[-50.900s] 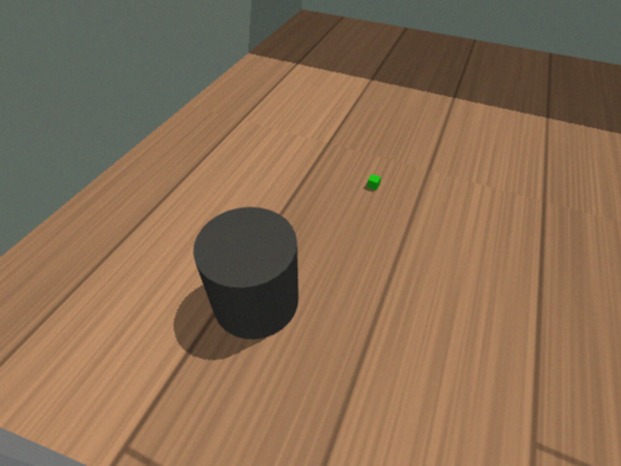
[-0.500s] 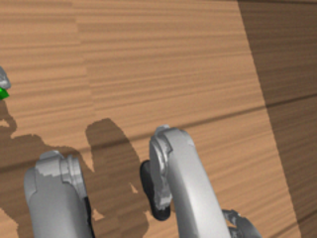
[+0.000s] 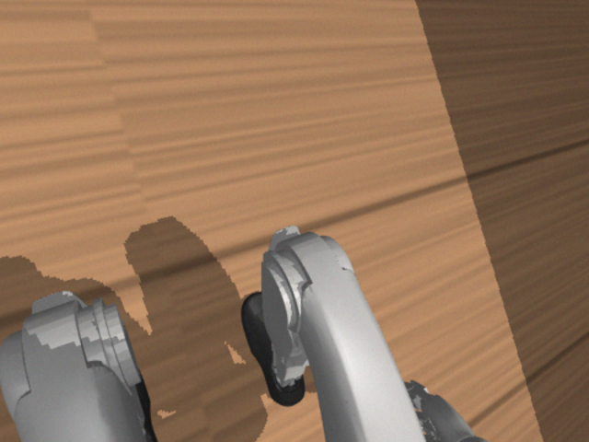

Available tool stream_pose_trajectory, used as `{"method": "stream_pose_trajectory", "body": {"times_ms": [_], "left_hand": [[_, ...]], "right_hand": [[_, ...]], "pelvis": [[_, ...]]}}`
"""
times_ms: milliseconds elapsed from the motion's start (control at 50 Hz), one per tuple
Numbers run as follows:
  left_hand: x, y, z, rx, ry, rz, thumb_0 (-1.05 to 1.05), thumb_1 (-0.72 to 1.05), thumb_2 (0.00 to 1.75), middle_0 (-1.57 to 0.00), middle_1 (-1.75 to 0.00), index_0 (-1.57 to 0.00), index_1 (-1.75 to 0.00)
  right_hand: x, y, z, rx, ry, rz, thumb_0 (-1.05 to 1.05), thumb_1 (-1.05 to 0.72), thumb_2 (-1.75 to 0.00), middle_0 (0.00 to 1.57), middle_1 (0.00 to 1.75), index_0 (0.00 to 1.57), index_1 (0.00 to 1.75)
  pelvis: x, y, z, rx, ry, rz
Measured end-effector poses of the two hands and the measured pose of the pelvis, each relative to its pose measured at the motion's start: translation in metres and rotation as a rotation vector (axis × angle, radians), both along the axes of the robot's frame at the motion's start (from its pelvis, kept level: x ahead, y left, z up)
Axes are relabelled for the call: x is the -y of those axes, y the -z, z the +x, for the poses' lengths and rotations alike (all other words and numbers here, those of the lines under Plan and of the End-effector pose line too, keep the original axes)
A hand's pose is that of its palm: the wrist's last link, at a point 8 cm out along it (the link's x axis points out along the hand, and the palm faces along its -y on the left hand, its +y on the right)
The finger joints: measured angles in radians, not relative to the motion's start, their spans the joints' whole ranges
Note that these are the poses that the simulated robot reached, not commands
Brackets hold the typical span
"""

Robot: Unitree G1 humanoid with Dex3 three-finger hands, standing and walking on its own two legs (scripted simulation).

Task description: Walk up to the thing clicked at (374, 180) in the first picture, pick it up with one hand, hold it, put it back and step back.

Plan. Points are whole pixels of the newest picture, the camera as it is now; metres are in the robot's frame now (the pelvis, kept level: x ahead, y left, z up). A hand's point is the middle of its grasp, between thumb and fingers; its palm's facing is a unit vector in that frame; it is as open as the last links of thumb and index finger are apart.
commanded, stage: rest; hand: left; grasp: from above
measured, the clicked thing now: out of the picture +0.49 +0.32 -0.27
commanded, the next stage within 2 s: open in 0.42 s
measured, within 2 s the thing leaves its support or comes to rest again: rests again in 0.06 s
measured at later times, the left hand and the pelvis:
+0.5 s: hand out of the picture +0.47 +0.30 -0.23, palm faces -0.46 -0.07 -0.88, open 5.2 cm; pelvis -0.01 +0.00 -0.01, yaw -2 degrees
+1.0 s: hand out of the picture +0.48 +0.31 -0.24, palm faces -0.47 -0.07 -0.88, open 8.7 cm; pelvis -0.01 +0.00 -0.01, yaw -3 degrees
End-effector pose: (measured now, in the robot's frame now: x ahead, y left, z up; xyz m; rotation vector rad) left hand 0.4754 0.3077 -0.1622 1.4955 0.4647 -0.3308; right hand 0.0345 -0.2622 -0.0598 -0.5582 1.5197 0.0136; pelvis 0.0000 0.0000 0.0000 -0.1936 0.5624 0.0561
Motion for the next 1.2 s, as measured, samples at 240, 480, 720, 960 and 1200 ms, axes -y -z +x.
{"method": "stream_pose_trajectory", "body": {"times_ms": [240,480,720,960,1200], "left_hand": [[0.004,0.014,0.001,0.013,0.017,-0.019,-0.12,0.6,0.0,-0.94,-0.01,-1.22,-0.06],[0.003,0.014,0.0,0.026,0.016,-0.019,-0.11,0.59,0.0,-0.95,-0.03,-1.2,-0.06],[0.004,0.016,0.002,0.03,0.006,-0.006,-0.06,0.52,0.07,-0.91,-0.15,-1.03,-0.14],[-0.001,0.02,0.007,0.025,-0.025,0.003,-0.01,0.32,0.28,-0.77,-0.32,-0.8,-0.3],[-0.002,0.019,0.003,0.006,-0.014,-0.017,0.0,0.13,0.46,-0.61,-0.47,-0.62,-0.45]], "right_hand": [[0.004,-0.008,-0.008,-0.015,-0.043,-0.027,0.0,-0.9,-0.89,0.2,0.3,0.21,0.3],[-0.001,-0.013,-0.002,0.024,-0.089,-0.033,0.0,-0.9,-0.89,0.2,0.3,0.21,0.3],[-0.012,-0.013,-0.001,0.052,-0.107,0.005,0.0,-0.9,-0.89,0.2,0.3,0.21,0.3],[-0.008,-0.017,-0.007,0.022,-0.106,0.002,0.0,-0.9,-0.89,0.2,0.3,0.21,0.3],[-0.003,-0.019,-0.009,-0.003,-0.111,-0.008,0.0,-0.9,-0.89,0.2,0.3,0.21,0.3]], "pelvis": [[0.001,0.005,-0.004,0.036,0.012,-0.016],[-0.002,0.006,-0.006,0.058,0.02,-0.031],[-0.004,0.007,-0.007,0.066,0.022,-0.038],[-0.003,0.006,-0.007,0.062,0.024,-0.041],[-0.001,0.003,-0.008,0.07,0.025,-0.042]]}}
